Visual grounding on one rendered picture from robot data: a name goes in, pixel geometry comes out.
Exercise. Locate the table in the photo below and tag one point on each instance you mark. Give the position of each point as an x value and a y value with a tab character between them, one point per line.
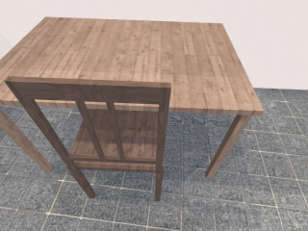
197	58

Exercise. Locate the chair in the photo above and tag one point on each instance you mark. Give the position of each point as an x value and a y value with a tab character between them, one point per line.
108	139

